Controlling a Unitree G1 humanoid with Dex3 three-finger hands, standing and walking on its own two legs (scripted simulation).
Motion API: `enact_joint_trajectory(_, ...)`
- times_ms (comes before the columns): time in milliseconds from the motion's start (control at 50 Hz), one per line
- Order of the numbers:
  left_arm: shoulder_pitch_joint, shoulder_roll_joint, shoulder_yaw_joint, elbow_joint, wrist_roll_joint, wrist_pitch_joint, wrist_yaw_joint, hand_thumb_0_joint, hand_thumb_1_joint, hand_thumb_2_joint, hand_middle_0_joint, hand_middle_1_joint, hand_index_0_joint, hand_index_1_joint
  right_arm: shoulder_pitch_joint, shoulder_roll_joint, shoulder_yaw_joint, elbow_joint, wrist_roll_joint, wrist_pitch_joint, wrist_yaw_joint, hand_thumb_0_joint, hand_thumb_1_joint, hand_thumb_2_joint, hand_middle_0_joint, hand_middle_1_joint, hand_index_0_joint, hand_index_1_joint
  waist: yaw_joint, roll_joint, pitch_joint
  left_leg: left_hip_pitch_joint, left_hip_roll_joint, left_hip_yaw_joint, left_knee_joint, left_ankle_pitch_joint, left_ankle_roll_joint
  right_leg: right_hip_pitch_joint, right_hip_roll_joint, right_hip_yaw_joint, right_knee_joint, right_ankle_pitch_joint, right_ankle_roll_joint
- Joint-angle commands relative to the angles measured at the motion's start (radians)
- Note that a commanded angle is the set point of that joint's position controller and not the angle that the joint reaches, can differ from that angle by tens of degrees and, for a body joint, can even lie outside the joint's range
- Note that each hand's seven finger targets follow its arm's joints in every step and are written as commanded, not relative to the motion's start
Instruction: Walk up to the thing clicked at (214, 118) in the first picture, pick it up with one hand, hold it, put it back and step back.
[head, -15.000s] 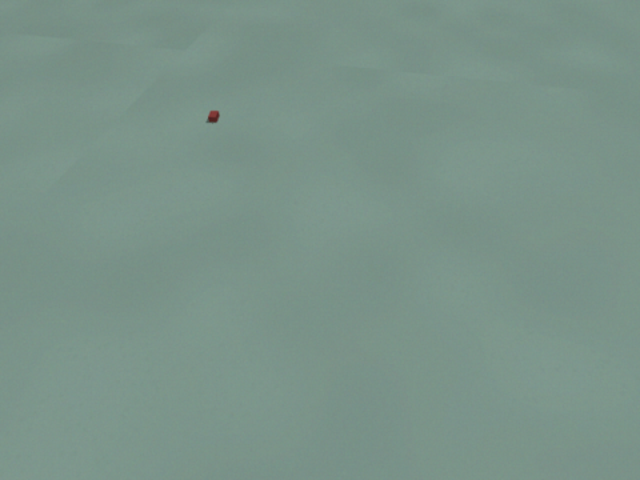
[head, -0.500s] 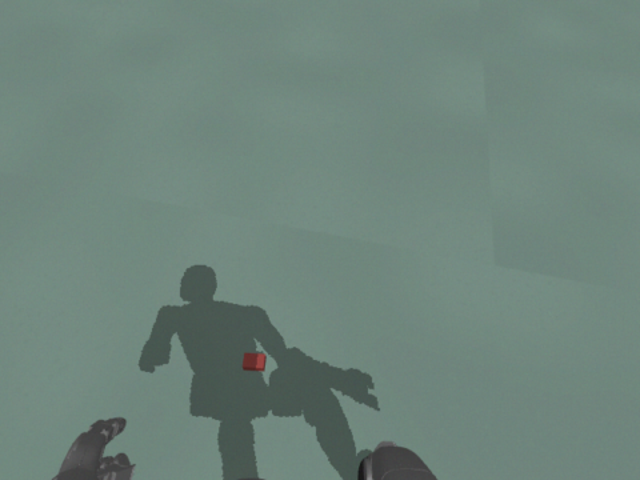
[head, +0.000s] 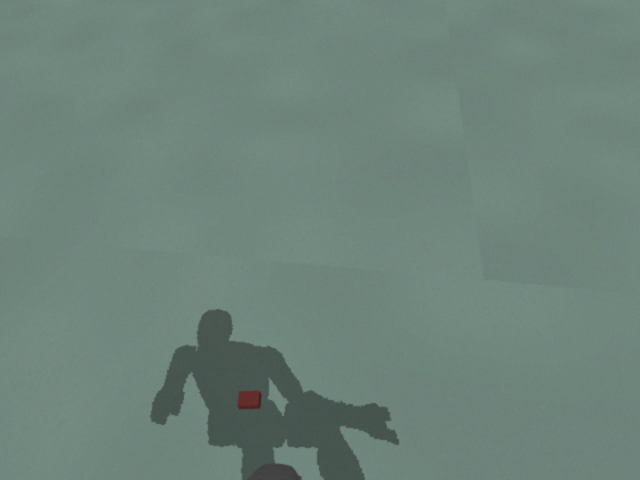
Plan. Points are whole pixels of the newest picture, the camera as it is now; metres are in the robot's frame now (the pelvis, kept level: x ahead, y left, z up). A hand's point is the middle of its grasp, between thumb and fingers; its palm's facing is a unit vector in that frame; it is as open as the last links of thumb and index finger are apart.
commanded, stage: walk up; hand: left
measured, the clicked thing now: (249, 399) +0.45 +0.28 -0.75
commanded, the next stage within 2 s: none
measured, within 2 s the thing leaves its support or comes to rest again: neither
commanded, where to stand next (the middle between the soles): +0.08 +0.03 m, yaw +2 degrees
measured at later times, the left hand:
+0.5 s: hand out of the picture +0.06 +0.31 -0.16, palm faces +0.02 -0.92 -0.39, open 7.4 cm
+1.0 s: hand out of the picture +0.06 +0.29 -0.14, palm faces +0.02 -0.94 -0.35, open 7.4 cm
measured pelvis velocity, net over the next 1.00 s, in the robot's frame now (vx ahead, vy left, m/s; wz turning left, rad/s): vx -0.01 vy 0.03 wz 0.02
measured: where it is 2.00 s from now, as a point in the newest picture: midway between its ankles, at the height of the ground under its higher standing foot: outside the picture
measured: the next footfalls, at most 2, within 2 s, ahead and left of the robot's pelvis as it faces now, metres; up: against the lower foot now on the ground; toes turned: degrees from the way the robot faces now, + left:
left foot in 0.28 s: +0.07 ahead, +0.16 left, +0.00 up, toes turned +0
right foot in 1.74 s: +0.15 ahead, -0.08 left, +0.00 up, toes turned +0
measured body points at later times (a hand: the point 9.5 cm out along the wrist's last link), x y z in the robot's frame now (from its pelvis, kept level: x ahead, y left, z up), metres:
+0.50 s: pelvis -0.02 +0.04 -0.01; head +0.02 +0.05 +0.43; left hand +0.06 +0.36 -0.13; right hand +0.10 -0.26 -0.12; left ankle +0.03 +0.16 -0.73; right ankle -0.03 -0.10 -0.72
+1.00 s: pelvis -0.01 +0.03 +0.01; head +0.00 +0.03 +0.46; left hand +0.06 +0.34 -0.12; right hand +0.08 -0.27 -0.12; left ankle +0.03 +0.15 -0.73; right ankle -0.03 -0.09 -0.73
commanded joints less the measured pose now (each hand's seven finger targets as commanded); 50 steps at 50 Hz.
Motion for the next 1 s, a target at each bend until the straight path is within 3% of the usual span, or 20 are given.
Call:
enact_joint_trajectory(0, -0.009, 0.283, 0.067, -0.09, -0.003, -0.044, 0.05, 0.0, 0.9, 0.9, -0.2, -0.3, -0.2, -0.3, 0.053, -0.146, -0.052, -0.051, -0.013, -0.002, -0.003, 0.0, -0.9, -0.9, 0.2, 0.3, 0.2, 0.3, 0.01, -0.134, 0.017, -0.041, 0.023, -0.07, -0.048, 0.038, -0.03, -0.082, -0.281, 0.201, -0.218, 0.324, -0.188)
enact_joint_trajectory(100, -0.014, 0.287, 0.063, -0.112, -0.017, -0.023, 0.079, 0.0, 0.9, 0.9, -0.2, -0.3, -0.2, -0.3, -0.022, -0.147, -0.06, -0.091, -0.013, 0.024, -0.006, 0.0, -0.9, -0.9, 0.2, 0.3, 0.2, 0.3, 0.024, -0.216, -0.047, -0.043, -0.003, -0.014, -0.082, 0.039, -0.03, -0.013, -0.308, 0.16, -0.073, 0.789, -0.191)
enact_joint_trajectory(200, -0.067, 0.305, 0.057, -0.129, -0.013, 0.002, 0.086, 0.0, 0.9, 0.9, -0.2, -0.3, -0.2, -0.3, -0.04, -0.139, -0.064, -0.098, -0.011, 0.016, -0.002, 0.0, -0.9, -0.9, 0.2, 0.3, 0.2, 0.3, 0.004, -0.232, -0.129, 0.049, 0.002, 0.089, -0.313, 0.083, -0.014, -0.004, -0.277, 0.135, 0.071, 0.655, -0.163)
enact_joint_trajectory(240, -0.077, 0.287, 0.044, -0.131, -0.025, 0.01, 0.084, 0.0, 0.9, 0.9, -0.2, -0.3, -0.2, -0.3, 0.0, -0.145, -0.069, -0.074, -0.018, -0.003, -0.004, 0.0, -0.9, -0.9, 0.2, 0.3, 0.2, 0.3, -0.028, -0.177, -0.155, 0.171, 0.002, 0.088, -0.556, 0.325, 0.008, -0.051, -0.226, 0.108, 0.201, 0.51, -0.103)
enact_joint_trajectory(260, -0.048, 0.231, 0.03, -0.133, -0.031, 0.015, 0.082, 0.0, 0.9, 0.9, -0.2, -0.3, -0.2, -0.3, -0.018, -0.199, -0.084, -0.083, -0.033, -0.014, -0.008, 0.0, -0.9, -0.9, 0.2, 0.3, 0.2, 0.3, -0.015, -0.016, -0.178, 0.238, 0.129, -0.122, -0.615, 0.508, 0.052, -0.148, -0.135, 0.061, 0.324, 0.284, -0.044)
enact_joint_trajectory(280, -0.023, 0.194, 0.018, -0.133, -0.043, 0.026, 0.086, 0.0, 0.9, 0.9, -0.2, -0.3, -0.2, -0.3, -0.088, -0.268, -0.088, -0.115, -0.025, -0.021, -0.005, 0.0, -0.9, -0.9, 0.2, 0.3, 0.2, 0.3, 0.005, 0.154, -0.2, 0.245, 0.33, -0.381, -0.629, 0.619, 0.193, -0.245, 0.013, 0.009, 0.409, -0.251, 0.003)
enact_joint_trajectory(300, -0.067, 0.243, 0.034, -0.1, -0.032, 0.033, 0.097, 0.0, 0.9, 0.9, -0.2, -0.3, -0.2, -0.3, -0.064, -0.274, -0.091, -0.097, -0.014, -0.024, -0.001, 0.0, -0.9, -0.9, 0.2, 0.3, 0.2, 0.3, -0.034, 0.127, -0.207, 0.16, 0.367, -0.451, -0.641, 0.563, 0.276, -0.177, 0.008, 0.122, 0.501, -0.421, 0.001)
enact_joint_trajectory(340, -0.052, 0.234, 0.035, -0.069, -0.037, 0.035, 0.088, 0.0, 0.9, 0.9, -0.2, -0.3, -0.2, -0.3, -0.135, -0.192, -0.061, -0.099, -0.011, -0.027, -0.014, 0.0, -0.9, -0.9, 0.2, 0.3, 0.2, 0.3, 0.006, 0.046, -0.162, 0.157, 0.262, -0.233, -0.581, 0.566, 0.219, -0.206, -0.004, 0.157, 0.534, -0.348, -0.007)
enact_joint_trajectory(380, -0.01, 0.23, 0.03, -0.038, -0.033, 0.027, 0.077, 0.0, 0.9, 0.9, -0.2, -0.3, -0.2, -0.3, -0.163, -0.192, -0.055, -0.091, -0.013, -0.034, -0.022, 0.0, -0.9, -0.9, 0.2, 0.3, 0.2, 0.3, 0.025, 0.107, -0.139, 0.131, 0.25, -0.192, -0.596, 0.436, 0.182, -0.179, -0.029, 0.115, 0.419, -0.253, -0.005)
enact_joint_trajectory(440, -0.021, 0.221, 0.032, -0.019, -0.012, 0.013, 0.058, 0.0, 0.9, 0.9, -0.2, -0.3, -0.2, -0.3, -0.151, -0.198, -0.054, -0.083, -0.03, -0.034, -0.012, 0.0, -0.9, -0.9, 0.2, 0.3, 0.2, 0.3, -0.005, 0.106, -0.151, 0.151, 0.24, -0.201, -0.613, 0.28, 0.176, -0.108, -0.015, 0.037, 0.195, -0.264, 0.011)
enact_joint_trajectory(480, 0.018, 0.195, 0.031, 0.003, -0.007, 0.004, 0.057, 0.0, 0.9, 0.9, -0.2, -0.3, -0.2, -0.3, -0.172, -0.2, -0.047, -0.076, -0.025, -0.029, -0.008, 0.0, -0.9, -0.9, 0.2, 0.3, 0.2, 0.3, 0.023, 0.107, -0.148, 0.134, 0.219, -0.158, -0.576, 0.255, 0.151, -0.012, 0.003, 0.01, -0.055, -0.158, -0.004)
enact_joint_trajectory(500, 0.024, 0.205, 0.034, 0.019, 0.004, -0.004, 0.06, 0.0, 0.9, 0.9, -0.2, -0.3, -0.2, -0.3, -0.187, -0.176, -0.037, -0.077, -0.015, -0.027, -0.004, 0.0, -0.9, -0.9, 0.2, 0.3, 0.2, 0.3, 0.038, 0.078, -0.145, 0.064, 0.199, -0.128, -0.546, 0.257, 0.11, 0.076, -0.008, 0.035, -0.133, -0.059, -0.017)
enact_joint_trajectory(520, 0.02, 0.238, 0.041, 0.016, 0.015, -0.014, 0.063, 0.0, 0.9, 0.9, -0.2, -0.3, -0.2, -0.3, -0.194, -0.139, -0.023, -0.082, -0.004, -0.029, -0.003, 0.0, -0.9, -0.9, 0.2, 0.3, 0.2, 0.3, 0.04, 0.003, -0.152, -0.003, 0.159, -0.091, -0.486, 0.271, 0.059, 0.132, -0.079, 0.181, -0.182, -0.074, -0.052)
enact_joint_trajectory(540, -0.032, 0.296, 0.047, 0.007, 0.017, -0.02, 0.06, 0.0, 0.9, 0.9, -0.2, -0.3, -0.2, -0.3, -0.222, -0.106, -0.014, -0.078, 0.001, -0.028, 0.002, 0.0, -0.9, -0.9, 0.2, 0.3, 0.2, 0.3, 0.029, -0.127, -0.092, -0.047, 0.03, 0.0, -0.435, 0.079, 0.006, 0.023, -0.205, 0.379, -0.235, -0.204, -0.114)
enact_joint_trajectory(560, -0.109, 0.315, 0.044, -0.01, 0.018, -0.019, 0.049, 0.0, 0.9, 0.9, -0.2, -0.3, -0.2, -0.3, -0.208, -0.128, -0.024, -0.051, -0.003, -0.028, -0.003, 0.0, -0.9, -0.9, 0.2, 0.3, 0.2, 0.3, -0.004, -0.143, -0.047, 0.078, 0.018, 0.054, -0.367, -0.022, -0.003, -0.149, -0.286, 0.413, -0.248, -0.309, -0.167)
enact_joint_trajectory(620, -0.141, 0.239, 0.018, -0.003, -0.005, -0.016, 0.041, 0.0, 0.9, 0.9, -0.2, -0.3, -0.2, -0.3, -0.183, -0.137, -0.028, -0.005, -0.008, -0.048, 0.004, 0.0, -0.9, -0.9, 0.2, 0.3, 0.2, 0.3, -0.032, -0.067, -0.046, 0.237, 0.062, -0.031, -0.598, 0.147, 0.024, -0.213, -0.141, 0.191, -0.17, -0.152, -0.061)
enact_joint_trajectory(660, -0.094, 0.217, 0.012, 0.029, -0.009, -0.012, 0.032, 0.0, 0.9, 0.9, -0.2, -0.3, -0.2, -0.3, -0.205, -0.149, -0.022, -0.006, -0.015, -0.059, 0.006, 0.0, -0.9, -0.9, 0.2, 0.3, 0.2, 0.3, -0.001, -0.065, -0.073, 0.208, 0.132, -0.133, -0.669, 0.025, 0.061, -0.165, -0.079, 0.134, -0.142, -0.14, -0.026)
enact_joint_trajectory(680, -0.072, 0.218, 0.013, 0.039, -0.007, -0.012, 0.03, 0.0, 0.9, 0.9, -0.2, -0.3, -0.2, -0.3, -0.214, -0.158, -0.017, -0.002, -0.013, -0.059, 0.007, 0.0, -0.9, -0.9, 0.2, 0.3, 0.2, 0.3, 0.012, -0.073, -0.069, 0.154, 0.142, -0.135, -0.682, -0.026, 0.066, -0.11, -0.078, 0.139, -0.166, -0.173, -0.028)
enact_joint_trajectory(760, -0.085, 0.228, 0.014, 0.068, -0.012, -0.018, 0.036, 0.0, 0.9, 0.9, -0.2, -0.3, -0.2, -0.3, -0.228, -0.143, -0.005, 0.036, -0.009, -0.06, 0.004, 0.0, -0.9, -0.9, 0.2, 0.3, 0.2, 0.3, 0.009, -0.028, -0.052, 0.141, 0.096, -0.056, -0.67, 0.165, 0.02, -0.031, -0.107, 0.159, -0.202, -0.029, -0.041)
enact_joint_trajectory(980, -0.14, 0.218, 0.005, 0.12, -0.021, -0.009, 0.045, 0.0, 0.9, 0.9, -0.2, -0.3, -0.2, -0.3, -0.219, -0.13, -0.001, 0.116, -0.003, -0.057, -0.01, 0.0, -0.9, -0.9, 0.2, 0.3, 0.2, 0.3, 0.004, -0.056, -0.136, 0.245, 0.111, -0.01, -0.66, 0.476, 0.01, 0.07, -0.115, 0.121, -0.23, 0.205, -0.019)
